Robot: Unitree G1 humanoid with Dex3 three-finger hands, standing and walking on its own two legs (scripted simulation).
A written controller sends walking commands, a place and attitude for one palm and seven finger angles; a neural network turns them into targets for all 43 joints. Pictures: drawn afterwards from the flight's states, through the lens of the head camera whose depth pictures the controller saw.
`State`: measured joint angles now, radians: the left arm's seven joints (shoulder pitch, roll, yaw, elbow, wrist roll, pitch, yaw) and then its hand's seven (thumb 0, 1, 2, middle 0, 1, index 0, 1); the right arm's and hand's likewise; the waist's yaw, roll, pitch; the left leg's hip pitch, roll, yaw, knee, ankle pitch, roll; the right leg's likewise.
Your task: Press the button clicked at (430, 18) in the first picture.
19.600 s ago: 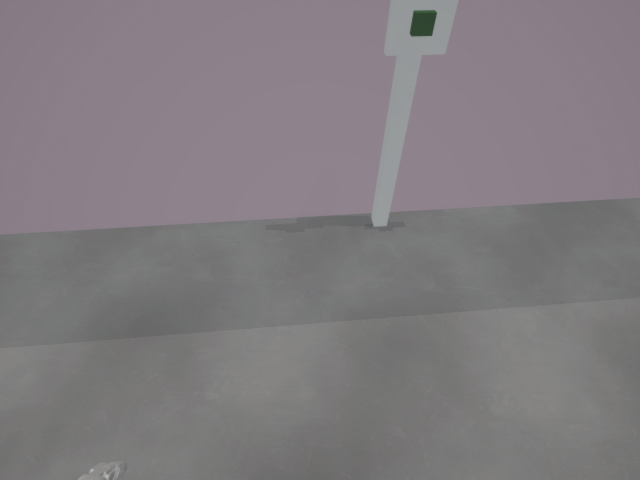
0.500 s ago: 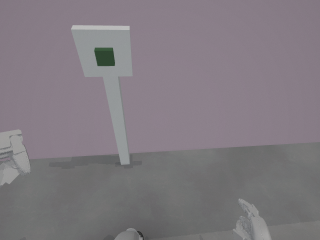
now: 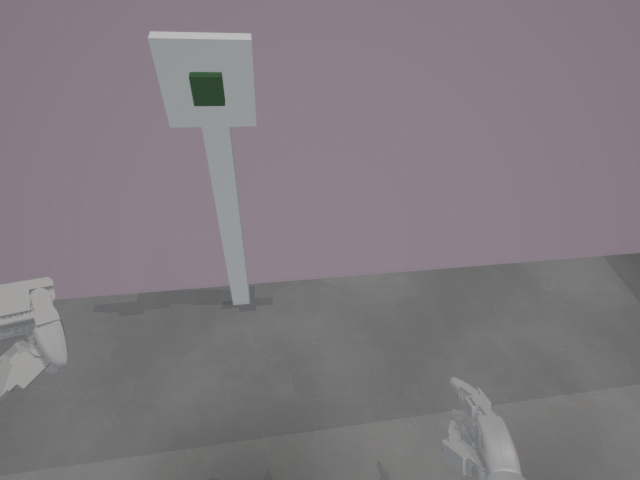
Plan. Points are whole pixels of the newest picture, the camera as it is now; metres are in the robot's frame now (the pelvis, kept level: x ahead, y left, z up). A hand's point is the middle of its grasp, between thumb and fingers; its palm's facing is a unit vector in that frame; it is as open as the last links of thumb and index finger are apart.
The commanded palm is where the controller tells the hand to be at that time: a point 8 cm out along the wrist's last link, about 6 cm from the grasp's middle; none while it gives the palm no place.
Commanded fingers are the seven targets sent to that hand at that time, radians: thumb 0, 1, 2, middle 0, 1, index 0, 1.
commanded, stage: stop stepping back and stand still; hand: left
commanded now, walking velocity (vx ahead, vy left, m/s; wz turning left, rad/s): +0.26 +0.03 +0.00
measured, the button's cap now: (207, 88) +0.77 +0.27 +0.09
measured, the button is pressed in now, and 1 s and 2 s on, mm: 0 0 0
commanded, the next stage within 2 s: let the arm hang, fingers relaxed in 0.50 s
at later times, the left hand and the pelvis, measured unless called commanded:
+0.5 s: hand (44, 400) +0.15 +0.23 +0.17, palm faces +0.35 -0.82 -0.45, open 3.1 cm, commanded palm +0.10 +0.27 +0.18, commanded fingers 0.00 0.90 0.90 -1.30 -1.50 -1.30 -1.50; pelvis -0.04 +0.00 +0.00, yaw -1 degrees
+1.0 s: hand out of the picture -0.05 +0.20 -0.17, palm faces +0.02 -0.97 -0.22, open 3.9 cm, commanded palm none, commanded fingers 0.00 0.90 0.90 -0.53 -0.66 -0.53 -0.66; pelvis -0.05 +0.00 +0.00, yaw +1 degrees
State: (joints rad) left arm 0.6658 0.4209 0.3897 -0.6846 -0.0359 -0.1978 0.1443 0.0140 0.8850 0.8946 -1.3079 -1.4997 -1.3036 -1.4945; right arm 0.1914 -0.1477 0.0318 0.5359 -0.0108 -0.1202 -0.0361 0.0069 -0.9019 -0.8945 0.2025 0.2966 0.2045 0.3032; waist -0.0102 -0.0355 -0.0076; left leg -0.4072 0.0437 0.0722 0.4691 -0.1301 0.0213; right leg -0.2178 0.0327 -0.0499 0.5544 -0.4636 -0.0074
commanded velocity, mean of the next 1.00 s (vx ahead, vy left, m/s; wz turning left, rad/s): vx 0.05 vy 0.01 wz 0.00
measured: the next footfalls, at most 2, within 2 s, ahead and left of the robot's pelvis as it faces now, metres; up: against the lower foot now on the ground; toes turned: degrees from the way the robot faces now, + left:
right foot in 0.02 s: +0.00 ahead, -0.10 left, +0.00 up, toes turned -3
left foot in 0.20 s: +0.03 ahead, +0.11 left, +0.00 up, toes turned +0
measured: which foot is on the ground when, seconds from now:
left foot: down 0.00-0.02, up 0.04-0.18, down 0.20-1.00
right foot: up 0.00-0.00, down 0.02-1.00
